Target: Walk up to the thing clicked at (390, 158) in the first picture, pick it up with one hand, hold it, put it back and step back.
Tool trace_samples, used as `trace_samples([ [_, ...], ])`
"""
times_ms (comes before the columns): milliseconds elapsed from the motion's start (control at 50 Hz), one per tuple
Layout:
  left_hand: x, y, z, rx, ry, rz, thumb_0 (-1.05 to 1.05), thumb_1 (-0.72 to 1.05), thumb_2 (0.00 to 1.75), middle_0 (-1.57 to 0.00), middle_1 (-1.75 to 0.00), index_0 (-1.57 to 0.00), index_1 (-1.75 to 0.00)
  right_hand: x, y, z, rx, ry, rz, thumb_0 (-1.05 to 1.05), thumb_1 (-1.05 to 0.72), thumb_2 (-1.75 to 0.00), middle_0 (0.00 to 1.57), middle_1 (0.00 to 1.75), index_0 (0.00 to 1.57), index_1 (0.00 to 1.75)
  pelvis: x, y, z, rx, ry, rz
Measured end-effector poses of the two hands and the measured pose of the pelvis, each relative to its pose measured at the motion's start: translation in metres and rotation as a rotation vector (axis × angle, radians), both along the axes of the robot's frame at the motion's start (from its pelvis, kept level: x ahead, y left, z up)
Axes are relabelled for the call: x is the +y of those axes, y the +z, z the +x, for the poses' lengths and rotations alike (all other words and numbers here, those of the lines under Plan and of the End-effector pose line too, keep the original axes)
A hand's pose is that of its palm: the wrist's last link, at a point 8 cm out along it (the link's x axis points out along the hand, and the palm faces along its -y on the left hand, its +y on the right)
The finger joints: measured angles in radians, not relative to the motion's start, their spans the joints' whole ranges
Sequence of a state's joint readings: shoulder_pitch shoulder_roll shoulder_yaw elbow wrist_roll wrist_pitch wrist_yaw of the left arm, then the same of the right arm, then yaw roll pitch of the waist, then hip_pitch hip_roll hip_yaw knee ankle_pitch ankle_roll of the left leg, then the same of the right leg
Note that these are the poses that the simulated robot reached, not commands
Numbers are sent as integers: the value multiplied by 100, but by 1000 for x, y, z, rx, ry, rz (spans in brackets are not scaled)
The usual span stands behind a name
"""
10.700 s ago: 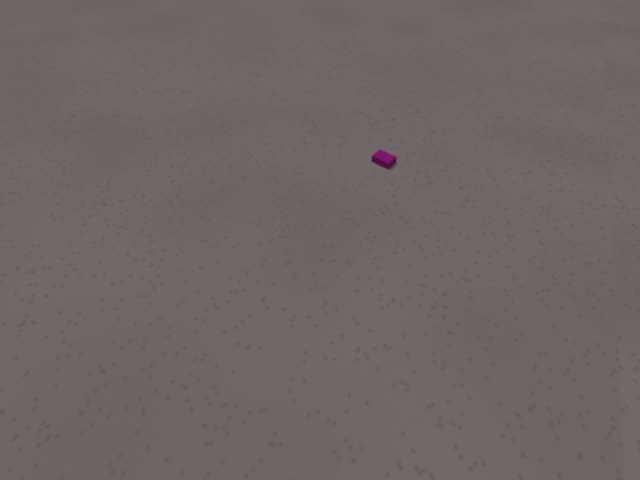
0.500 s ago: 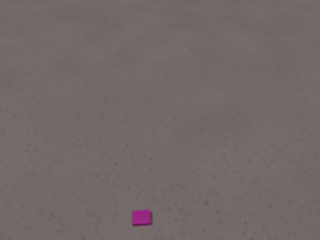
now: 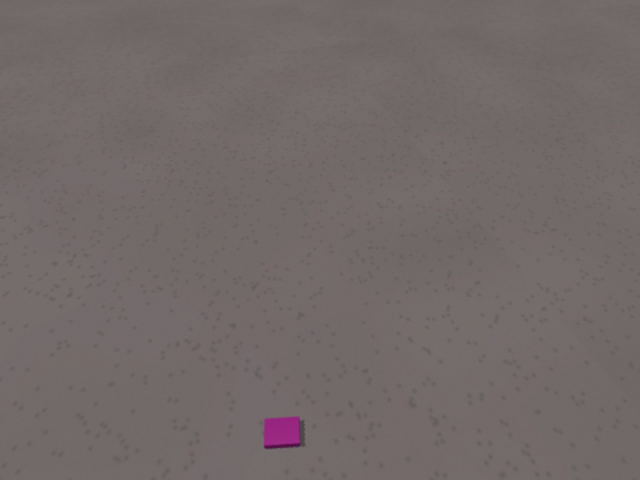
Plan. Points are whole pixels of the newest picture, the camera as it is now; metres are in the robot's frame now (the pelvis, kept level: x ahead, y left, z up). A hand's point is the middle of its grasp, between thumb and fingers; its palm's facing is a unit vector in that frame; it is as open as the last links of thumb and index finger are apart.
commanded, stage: stand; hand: left
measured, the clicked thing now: (282, 432) +0.39 +0.13 -0.76
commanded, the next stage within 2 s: walk up in 0.92 s
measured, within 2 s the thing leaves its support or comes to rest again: neither
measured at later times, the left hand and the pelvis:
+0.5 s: hand out of the picture +0.07 +0.25 -0.16, palm faces -0.04 -0.94 -0.34, open 7.4 cm; pelvis +0.00 +0.00 +0.00, yaw +0 degrees
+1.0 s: hand out of the picture +0.07 +0.26 -0.16, palm faces -0.06 -0.94 -0.35, open 7.4 cm; pelvis -0.01 -0.01 +0.00, yaw -1 degrees
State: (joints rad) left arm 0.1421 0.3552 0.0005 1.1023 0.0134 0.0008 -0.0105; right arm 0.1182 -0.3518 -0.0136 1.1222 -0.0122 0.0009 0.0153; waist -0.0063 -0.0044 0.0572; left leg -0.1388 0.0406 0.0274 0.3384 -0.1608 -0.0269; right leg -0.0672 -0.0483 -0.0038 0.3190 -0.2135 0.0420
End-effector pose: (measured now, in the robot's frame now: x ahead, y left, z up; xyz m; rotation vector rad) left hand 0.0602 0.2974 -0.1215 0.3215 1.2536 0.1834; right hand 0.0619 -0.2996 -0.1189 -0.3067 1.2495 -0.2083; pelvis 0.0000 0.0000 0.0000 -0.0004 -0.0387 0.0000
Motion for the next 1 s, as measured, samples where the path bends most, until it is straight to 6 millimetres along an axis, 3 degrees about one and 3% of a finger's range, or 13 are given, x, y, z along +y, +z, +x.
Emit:
trace_samples([
  [920, 0, 2, 6, -10, -6, 6, 0, 91, 90, -21, -30, -20, -30, 1, -1, 4, -5, -2, 4, 1, -91, -90, 20, 30, 21, 29, 0, 0, 2, 2, 0, 1],
  [1000, 6, 0, 11, 4, -16, 14, 0, 91, 90, -21, -30, -20, -30, -14, 5, -3, -50, -31, -48, 1, -90, -90, 20, 30, 21, 30, -11, -4, -7, 9, -10, 9],
])
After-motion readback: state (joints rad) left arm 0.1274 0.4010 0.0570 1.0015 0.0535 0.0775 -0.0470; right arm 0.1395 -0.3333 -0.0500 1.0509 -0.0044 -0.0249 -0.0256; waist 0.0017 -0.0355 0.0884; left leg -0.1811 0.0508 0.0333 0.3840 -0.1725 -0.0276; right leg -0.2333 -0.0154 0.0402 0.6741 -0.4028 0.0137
